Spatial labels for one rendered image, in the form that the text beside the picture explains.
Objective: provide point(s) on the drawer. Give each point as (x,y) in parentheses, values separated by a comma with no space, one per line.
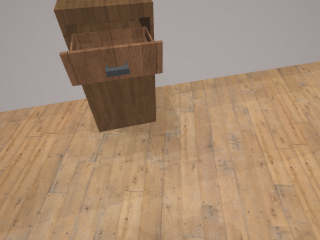
(90,52)

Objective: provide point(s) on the handle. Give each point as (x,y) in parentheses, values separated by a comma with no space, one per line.
(117,71)

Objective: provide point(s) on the cabinet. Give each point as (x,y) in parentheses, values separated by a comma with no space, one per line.
(117,103)

